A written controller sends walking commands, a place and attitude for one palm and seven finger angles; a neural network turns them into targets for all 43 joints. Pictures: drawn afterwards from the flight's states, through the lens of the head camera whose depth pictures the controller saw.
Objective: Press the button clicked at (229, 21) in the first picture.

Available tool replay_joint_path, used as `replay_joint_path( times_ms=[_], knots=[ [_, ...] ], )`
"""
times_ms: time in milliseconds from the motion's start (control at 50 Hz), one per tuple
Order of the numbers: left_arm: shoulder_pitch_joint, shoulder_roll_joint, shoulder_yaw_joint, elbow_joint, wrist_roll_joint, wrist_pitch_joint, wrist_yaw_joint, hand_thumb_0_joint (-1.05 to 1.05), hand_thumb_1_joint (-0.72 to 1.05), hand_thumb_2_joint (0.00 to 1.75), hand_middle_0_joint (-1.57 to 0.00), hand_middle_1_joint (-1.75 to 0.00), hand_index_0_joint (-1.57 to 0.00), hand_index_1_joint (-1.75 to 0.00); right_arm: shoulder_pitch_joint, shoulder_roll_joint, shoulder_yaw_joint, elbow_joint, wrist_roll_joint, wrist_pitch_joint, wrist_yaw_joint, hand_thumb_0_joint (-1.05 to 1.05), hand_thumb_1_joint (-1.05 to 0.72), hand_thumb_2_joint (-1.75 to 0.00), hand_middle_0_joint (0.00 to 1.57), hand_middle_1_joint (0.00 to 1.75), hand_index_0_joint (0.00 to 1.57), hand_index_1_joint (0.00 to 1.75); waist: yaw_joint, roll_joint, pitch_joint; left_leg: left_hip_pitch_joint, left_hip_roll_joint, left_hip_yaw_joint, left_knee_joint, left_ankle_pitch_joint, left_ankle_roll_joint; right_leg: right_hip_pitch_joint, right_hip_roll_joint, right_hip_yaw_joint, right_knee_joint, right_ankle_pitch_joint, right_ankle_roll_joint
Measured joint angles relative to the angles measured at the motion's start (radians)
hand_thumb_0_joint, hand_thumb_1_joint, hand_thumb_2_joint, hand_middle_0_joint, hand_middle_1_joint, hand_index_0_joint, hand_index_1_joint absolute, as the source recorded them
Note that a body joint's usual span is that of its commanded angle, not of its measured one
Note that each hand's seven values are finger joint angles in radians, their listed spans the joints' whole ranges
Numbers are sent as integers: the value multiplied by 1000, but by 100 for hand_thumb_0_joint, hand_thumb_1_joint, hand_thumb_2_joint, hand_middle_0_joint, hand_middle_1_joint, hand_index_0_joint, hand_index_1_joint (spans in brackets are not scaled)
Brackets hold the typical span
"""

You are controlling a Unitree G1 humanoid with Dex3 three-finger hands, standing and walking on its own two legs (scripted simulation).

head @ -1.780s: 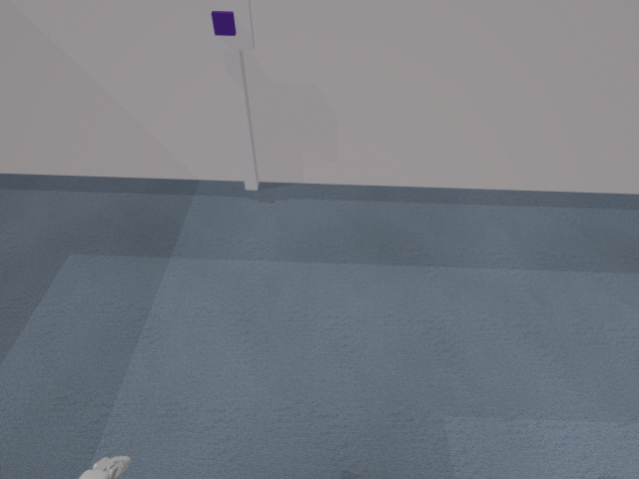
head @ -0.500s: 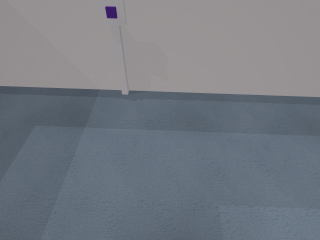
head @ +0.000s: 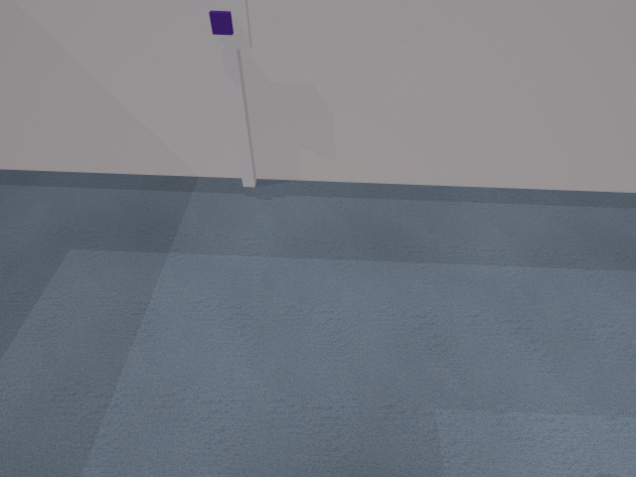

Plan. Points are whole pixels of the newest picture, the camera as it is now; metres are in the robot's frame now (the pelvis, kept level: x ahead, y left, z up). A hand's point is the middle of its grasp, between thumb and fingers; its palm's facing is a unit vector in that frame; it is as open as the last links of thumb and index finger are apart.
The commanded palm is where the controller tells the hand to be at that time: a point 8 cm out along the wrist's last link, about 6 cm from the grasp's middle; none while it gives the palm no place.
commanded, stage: walk to a spot facing it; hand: left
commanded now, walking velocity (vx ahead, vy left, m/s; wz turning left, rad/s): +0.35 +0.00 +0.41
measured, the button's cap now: (221, 22) +1.49 +0.42 -0.01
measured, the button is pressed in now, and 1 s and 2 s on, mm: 0 0 0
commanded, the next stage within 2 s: turn to face it in 1.52 s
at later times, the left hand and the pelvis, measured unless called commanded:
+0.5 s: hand out of the picture +0.08 +0.25 -0.19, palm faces +0.13 -0.98 -0.15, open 7.4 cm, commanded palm none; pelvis +0.12 +0.07 +0.00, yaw +8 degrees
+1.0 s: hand (191, 336) +0.38 +0.26 -0.18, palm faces +0.28 -0.94 -0.22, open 7.2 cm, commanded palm none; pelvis +0.36 +0.06 -0.01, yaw +14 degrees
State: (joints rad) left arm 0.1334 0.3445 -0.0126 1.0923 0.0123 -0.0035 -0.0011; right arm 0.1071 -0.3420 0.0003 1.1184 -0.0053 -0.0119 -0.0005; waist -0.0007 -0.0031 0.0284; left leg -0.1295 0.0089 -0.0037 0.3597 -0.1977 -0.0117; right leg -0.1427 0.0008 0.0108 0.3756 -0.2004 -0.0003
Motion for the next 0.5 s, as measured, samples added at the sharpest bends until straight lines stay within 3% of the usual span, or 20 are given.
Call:
replay_joint_path(
  times_ms=[100, 160, 220, 300, 360, 420, 500],
  knots=[
    [35, -31, 3, -6, 7, 15, 3, 0, 90, 89, -20, -30, -20, -30, 46, 28, 3, -2, -12, 18, 2, 0, -91, -90, 20, 30, 20, 30, -2, 2, -37, -30, -2, -11, 73, -63, 5, -13, -3, -13, 47, -43, 2],
    [83, -60, 9, -21, 11, 14, -4, 0, 90, 89, -20, -30, -20, -30, 103, 57, 1, -6, -15, 33, 8, 0, -91, -90, 20, 30, 20, 30, 0, 0, -61, -87, 2, -6, 202, -191, 18, -12, -7, -36, 63, -75, -1],
    [137, -87, 18, -26, 15, -2, -4, 0, 90, 89, -20, -30, -20, -30, 152, 89, -6, -7, -13, 35, 17, 0, -91, -90, 20, 30, 20, 30, 5, -10, -59, -154, 15, 28, 340, -226, 27, 16, -21, -63, 50, -93, 5],
    [199, -107, 27, -8, 15, -5, -5, 0, 90, 89, -20, -30, -20, -30, 203, 126, -13, -22, -7, 12, 25, 1, -91, -90, 20, 30, 20, 30, -2, -29, -36, -150, 30, 79, 242, -157, 31, 42, -54, -98, 95, -155, 36],
    [233, -119, 33, 17, 10, 19, -4, 0, 90, 89, -20, -30, -20, -30, 230, 155, -23, -27, -12, -19, 15, 0, -91, -90, 20, 30, 20, 30, -4, -56, -28, -135, -1, 110, 257, -140, 59, -60, -82, -69, 370, -279, 18],
    [233, -133, 39, 34, 16, 25, -9, 0, 90, 89, -20, -30, -20, -30, 275, 184, -22, -23, -10, -37, -1, 0, -91, -90, 20, 30, 20, 30, -20, -48, -31, -73, -19, 109, 173, -144, 75, -206, -73, -64, 649, -223, 6],
    [180, -139, 47, 11, 19, 4, -15, 1, 90, 89, -20, -30, -20, -30, 333, 231, -12, 11, -6, -59, -15, 0, -91, -90, 20, 30, 20, 30, -27, -39, -14, 29, -41, 77, 21, -99, 83, -345, -91, -79, 740, -108, 25]
  ],
)
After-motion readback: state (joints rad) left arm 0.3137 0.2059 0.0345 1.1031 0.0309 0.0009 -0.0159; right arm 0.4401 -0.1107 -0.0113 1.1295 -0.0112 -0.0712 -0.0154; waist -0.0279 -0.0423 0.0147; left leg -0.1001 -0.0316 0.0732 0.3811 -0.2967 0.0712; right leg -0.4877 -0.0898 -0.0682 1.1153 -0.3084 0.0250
